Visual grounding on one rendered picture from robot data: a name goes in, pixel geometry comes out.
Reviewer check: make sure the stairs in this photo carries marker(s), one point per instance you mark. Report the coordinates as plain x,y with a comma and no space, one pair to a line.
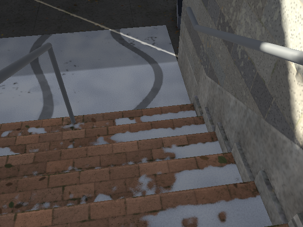
153,167

